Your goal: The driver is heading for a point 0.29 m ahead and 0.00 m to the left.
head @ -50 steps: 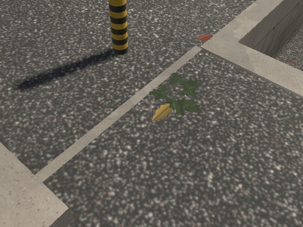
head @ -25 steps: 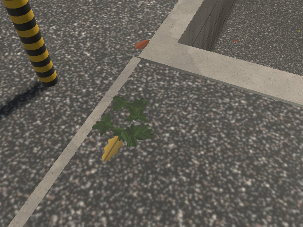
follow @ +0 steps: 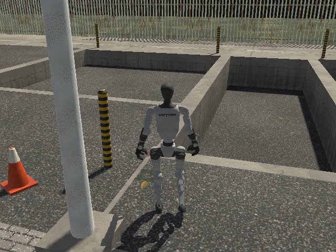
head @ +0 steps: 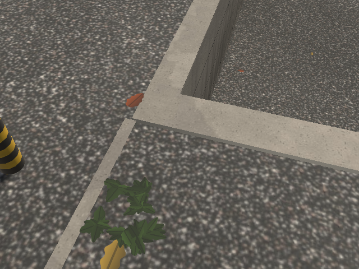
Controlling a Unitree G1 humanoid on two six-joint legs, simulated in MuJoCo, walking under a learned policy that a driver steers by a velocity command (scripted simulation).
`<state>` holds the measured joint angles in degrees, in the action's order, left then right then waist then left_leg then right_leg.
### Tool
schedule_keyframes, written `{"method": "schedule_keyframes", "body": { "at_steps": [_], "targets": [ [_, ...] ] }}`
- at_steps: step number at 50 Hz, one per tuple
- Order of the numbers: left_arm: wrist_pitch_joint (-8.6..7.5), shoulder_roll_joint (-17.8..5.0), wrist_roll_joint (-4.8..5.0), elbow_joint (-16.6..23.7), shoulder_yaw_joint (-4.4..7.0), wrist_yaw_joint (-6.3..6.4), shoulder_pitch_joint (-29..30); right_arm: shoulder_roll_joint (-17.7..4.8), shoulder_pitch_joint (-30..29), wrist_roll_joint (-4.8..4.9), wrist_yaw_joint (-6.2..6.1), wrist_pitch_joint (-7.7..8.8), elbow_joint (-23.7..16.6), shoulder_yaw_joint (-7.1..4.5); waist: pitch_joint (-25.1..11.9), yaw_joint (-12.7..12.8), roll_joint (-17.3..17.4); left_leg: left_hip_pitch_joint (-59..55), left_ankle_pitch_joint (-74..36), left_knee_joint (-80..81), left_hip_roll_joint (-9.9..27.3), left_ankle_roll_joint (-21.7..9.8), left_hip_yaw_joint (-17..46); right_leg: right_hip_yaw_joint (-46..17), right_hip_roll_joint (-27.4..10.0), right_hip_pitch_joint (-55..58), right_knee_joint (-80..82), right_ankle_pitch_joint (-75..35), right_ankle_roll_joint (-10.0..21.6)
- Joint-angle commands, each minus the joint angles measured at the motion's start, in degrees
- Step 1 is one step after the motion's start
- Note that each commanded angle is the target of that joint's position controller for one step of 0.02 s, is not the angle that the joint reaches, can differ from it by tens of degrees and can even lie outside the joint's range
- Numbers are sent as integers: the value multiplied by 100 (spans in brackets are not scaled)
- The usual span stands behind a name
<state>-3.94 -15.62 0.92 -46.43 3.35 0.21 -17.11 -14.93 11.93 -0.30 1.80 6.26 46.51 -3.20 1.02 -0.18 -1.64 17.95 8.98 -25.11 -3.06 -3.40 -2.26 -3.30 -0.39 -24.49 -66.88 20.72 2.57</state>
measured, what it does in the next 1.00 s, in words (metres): walks ahead: right foot, then left foot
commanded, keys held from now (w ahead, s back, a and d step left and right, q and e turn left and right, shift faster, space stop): w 0.10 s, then no key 0.90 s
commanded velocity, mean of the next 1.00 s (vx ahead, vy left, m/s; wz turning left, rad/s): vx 0.17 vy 0.00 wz -0.02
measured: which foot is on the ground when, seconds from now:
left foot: down 0.00-0.36, up 0.38-0.62, down 0.64-1.00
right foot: up 0.00-0.32, down 0.34-1.00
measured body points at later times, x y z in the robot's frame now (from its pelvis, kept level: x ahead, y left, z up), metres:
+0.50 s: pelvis +0.20 -0.04 -0.01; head +0.24 -0.05 +0.44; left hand +0.37 +0.20 -0.11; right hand +0.28 -0.31 -0.15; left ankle +0.15 +0.11 -0.69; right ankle +0.30 -0.14 -0.74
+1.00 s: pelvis +0.27 -0.02 +0.00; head +0.28 -0.01 +0.45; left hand +0.35 +0.24 -0.14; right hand +0.32 -0.27 -0.15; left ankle +0.24 +0.11 -0.74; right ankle +0.30 -0.14 -0.74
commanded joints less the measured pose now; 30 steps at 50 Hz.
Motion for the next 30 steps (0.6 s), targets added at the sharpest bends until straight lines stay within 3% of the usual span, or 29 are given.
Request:
{"method": "schedule_keyframes", "body": {
  "at_steps": [1, 5, 8, 12, 14, 16, 17, 18, 19, 20, 21, 22, 23, 24, 26, 30],
  "targets": [
    [-68, -446, -19, 449, 142, 13, 18, -571, 166, -1, -9, 65, -218, -99, -268, 26, 656, -1127, -635, 1439, 1556, -1017, 1870, -161, -600, -1174, 360, -358, -75],
    [-31, -285, -78, 649, 69, 25, 616, -868, 381, 48, -93, 35, -77, -173, -107, -69, 519, -1036, -1342, 1709, 1510, -1051, 1282, 10, -703, -1461, 1531, -1229, -281],
    [-82, -143, -100, 725, 7, -13, 1049, -892, 490, 59, -149, -55, 20, -157, -53, -175, 543, -871, -2829, 1475, 1170, -763, 548, 259, -447, -881, 2728, -2163, -308],
    [-121, -195, -78, 845, 11, -112, 1524, -891, 848, 93, -186, -182, 227, -123, -169, -351, 659, -1276, -2930, 1029, 1252, -619, 504, 298, -139, -454, 3493, -2705, -217],
    [-146, -353, -115, 870, 59, -164, 1490, -940, 757, 110, -206, -236, 256, -133, -236, -221, 728, -1529, -2890, 642, 1386, -518, 678, 218, -84, -262, 3786, -2385, -70],
    [-178, -591, -204, 607, 164, -145, 762, -935, 568, 123, -229, -266, 234, -128, -576, 184, 619, -1513, -3078, -219, 1138, -272, 611, 321, 46, 787, 4340, -2950, 151],
    [-193, -973, -272, 519, 249, -94, 281, -771, 699, 15, -233, -228, 169, -62, -1108, 288, 194, -985, -2239, -1142, 805, -8, 400, -163, -574, 1950, 4032, -5221, 418],
    [-124, -1084, -419, 508, 218, -42, -15, -257, 1482, -59, -205, -170, 237, 114, -1948, 85, -831, 520, 464, -2818, 282, 383, 256, -1548, -1938, 3792, 3589, -7092, 1407],
    [-31, -627, -265, 409, 104, -65, -190, -335, 1708, 11, -162, -200, 395, 135, -2594, 183, -1219, 821, 3114, -3677, 206, 559, 655, -2212, -2341, 3973, 3744, -7077, 1866],
    [41, -500, -141, 414, 46, -112, 54, -768, 1432, 103, -138, -274, 354, 16, -2159, 199, -771, 1084, 3246, -3980, 424, 603, 837, -1973, -2052, 3416, 3960, -5762, 1666],
    [80, -469, -116, 448, 34, -118, 465, -761, 1017, 147, -179, -372, 271, -3, -1565, 119, -441, 1346, 3003, -3969, 574, 639, 709, -1723, -1820, 2781, 4231, -4472, 1415],
    [97, -440, -137, 477, 7, -117, 859, -705, 750, 104, -242, -494, 230, -15, -1048, 17, -254, 1309, 2719, -3664, 708, 679, 641, -1502, -1645, 1960, 4551, -3525, 1250],
    [116, -444, -183, 507, 4, -100, 1183, -701, 696, 54, -307, -619, 227, -41, -811, -138, -339, 911, 2391, -3293, 814, 714, 630, -1265, -1461, 1219, 4845, -2811, 1095],
    [148, -529, -245, 496, 37, -91, 1411, -569, 824, 37, -354, -709, 282, -18, -682, -281, -532, 425, 2095, -2928, 763, 748, 498, -999, -1272, 601, 5055, -2341, 1007],
    [166, -487, -280, 434, 45, -60, 1510, -393, 970, -13, -408, -758, 395, 18, -720, -323, -671, -201, 1596, -2303, 679, 730, 338, -633, -1049, 180, 5197, -1875, 972],
    [223, -366, -178, 218, 1, 0, 1483, -351, 835, -73, -391, -743, 475, 14, -693, -335, -544, -1015, 266, -898, 551, 506, 143, -477, -870, -39, 5183, 19, 699]
  ]
}}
